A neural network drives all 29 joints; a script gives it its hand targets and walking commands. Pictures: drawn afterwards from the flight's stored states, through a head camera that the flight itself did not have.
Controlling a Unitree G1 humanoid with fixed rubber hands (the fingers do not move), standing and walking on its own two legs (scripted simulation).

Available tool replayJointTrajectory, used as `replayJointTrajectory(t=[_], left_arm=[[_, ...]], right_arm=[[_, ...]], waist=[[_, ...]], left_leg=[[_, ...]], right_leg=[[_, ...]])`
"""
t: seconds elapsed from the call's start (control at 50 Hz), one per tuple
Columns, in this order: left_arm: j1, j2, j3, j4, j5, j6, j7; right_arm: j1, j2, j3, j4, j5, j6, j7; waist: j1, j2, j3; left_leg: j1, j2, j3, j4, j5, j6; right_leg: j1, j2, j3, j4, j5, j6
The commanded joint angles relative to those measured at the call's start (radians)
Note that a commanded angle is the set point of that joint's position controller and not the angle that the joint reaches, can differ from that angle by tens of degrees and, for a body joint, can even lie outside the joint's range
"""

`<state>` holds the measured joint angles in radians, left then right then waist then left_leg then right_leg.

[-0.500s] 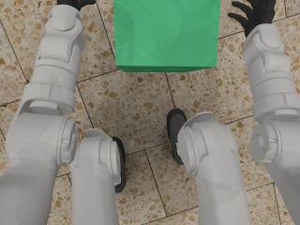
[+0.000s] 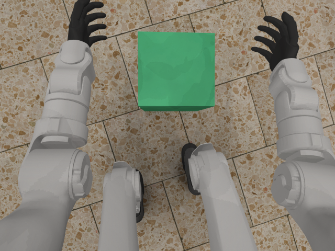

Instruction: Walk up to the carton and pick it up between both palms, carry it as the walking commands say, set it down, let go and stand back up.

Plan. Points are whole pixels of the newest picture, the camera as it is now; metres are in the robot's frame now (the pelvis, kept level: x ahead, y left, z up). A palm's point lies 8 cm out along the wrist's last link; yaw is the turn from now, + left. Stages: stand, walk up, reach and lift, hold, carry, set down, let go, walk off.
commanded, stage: set down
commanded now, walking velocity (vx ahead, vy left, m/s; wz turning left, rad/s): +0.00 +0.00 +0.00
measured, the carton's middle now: (173, 79) +0.51 -0.10 -0.38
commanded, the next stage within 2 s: let go in 0.54 s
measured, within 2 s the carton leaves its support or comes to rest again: neither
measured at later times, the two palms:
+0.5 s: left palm out of the picture +0.56 +0.10 +0.05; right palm out of the picture +0.46 -0.29 +0.04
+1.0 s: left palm out of the picture +0.45 +0.14 +0.10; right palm out of the picture +0.38 -0.28 +0.11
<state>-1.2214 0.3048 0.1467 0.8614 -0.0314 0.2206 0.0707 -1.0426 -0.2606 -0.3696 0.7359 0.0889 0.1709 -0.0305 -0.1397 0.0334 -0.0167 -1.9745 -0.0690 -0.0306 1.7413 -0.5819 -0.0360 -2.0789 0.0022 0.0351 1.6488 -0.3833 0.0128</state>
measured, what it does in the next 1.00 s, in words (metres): rises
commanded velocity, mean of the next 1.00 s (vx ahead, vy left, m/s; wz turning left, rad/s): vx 0.00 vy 0.00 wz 0.00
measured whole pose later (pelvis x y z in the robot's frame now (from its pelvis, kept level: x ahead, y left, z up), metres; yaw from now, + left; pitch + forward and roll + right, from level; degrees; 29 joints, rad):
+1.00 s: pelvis +0.07 -0.02 +0.21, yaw -1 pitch +35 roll +1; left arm -0.45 0.12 0.16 0.52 0.11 0.12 0.09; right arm -0.39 -0.18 -0.26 0.52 -0.07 0.09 0.13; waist -0.10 0.02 -0.07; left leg -1.09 -0.04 -0.09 0.82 -0.34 -0.04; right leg -1.18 0.01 0.02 0.78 -0.20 -0.01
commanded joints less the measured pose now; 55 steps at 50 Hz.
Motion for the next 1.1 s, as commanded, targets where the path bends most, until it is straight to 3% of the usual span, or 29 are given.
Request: replayJointTrajectory(t=[0.0,0.5,0.58,0.66,0.78,0.86,0.9,0.96,1.08], left_arm=[[-0.244,0.089,0.021,-0.137,0.013,-0.01,-0.01],[-0.102,0.057,0.088,-0.092,0.082,-0.062,-0.093],[-0.057,0.017,0.117,-0.03,0.116,-0.086,-0.095],[0.015,-0.015,0.151,-0.038,0.167,-0.097,-0.074],[0.24,-0.072,0.117,-0.197,0.187,-0.106,-0.01],[0.504,-0.119,0.045,-0.392,0.155,-0.104,0.035],[0.573,-0.112,0.024,-0.47,0.143,-0.11,0.033],[0.645,-0.097,0.01,-0.508,0.133,-0.125,0.02],[0.908,-0.086,0.001,-0.407,0.097,-0.163,-0.013]], right_arm=[[-0.162,-0.137,-0.022,-0.131,-0.008,-0.008,0.008],[-0.031,-0.042,-0.049,-0.135,-0.091,-0.042,0.044],[0.003,-0.002,-0.063,-0.079,-0.136,-0.068,0.051],[0.055,-0.007,-0.077,-0.084,-0.171,-0.083,0.067],[0.206,-0.025,-0.043,-0.168,-0.202,-0.087,0.111],[0.454,-0.048,0.04,-0.263,-0.194,-0.088,0.156],[0.556,-0.05,0.065,-0.312,-0.182,-0.094,0.164],[0.639,-0.044,0.106,-0.357,-0.143,-0.102,0.168],[0.88,-0.044,0.213,-0.332,-0.089,-0.131,0.165]], waist=[[-0.048,0.062,-1.102],[-0.021,0.028,-0.988],[-0.023,0.021,-0.875],[-0.018,0.023,-0.893],[0.004,0.015,-1.055],[-0.002,0.01,-1.117],[-0.009,0.004,-1.052],[0.0,0.001,-0.896],[0.049,-0.029,-0.567]], left_leg=[[0.411,-0.046,0.092,-0.252,0.205,0.001],[0.733,-0.04,0.065,-0.761,0.302,0.002],[0.722,-0.037,0.05,-0.808,0.323,0.001],[0.768,-0.037,0.04,-0.837,0.401,-0.012],[0.902,-0.027,0.039,-0.87,0.558,-0.024],[1.033,-0.022,0.033,-0.923,0.639,-0.031],[1.039,-0.027,0.033,-0.953,0.61,-0.028],[1.049,-0.031,0.036,-1.004,0.5,-0.011],[1.191,-0.009,0.04,-1.114,0.338,0.004]], right_leg=[[0.855,0.041,-0.104,-0.157,0.348,0.027],[1.295,0.039,-0.072,-0.653,0.455,0.041],[1.279,0.034,-0.077,-0.697,0.458,0.037],[1.325,0.037,-0.081,-0.711,0.535,0.029],[1.521,0.037,-0.066,-0.712,0.709,0.002],[1.698,0.037,-0.047,-0.755,0.809,-0.021],[1.767,0.039,-0.03,-0.79,0.836,-0.022],[1.817,0.03,-0.011,-0.849,0.768,-0.013],[1.841,0.017,0.004,-0.968,0.506,0.002]])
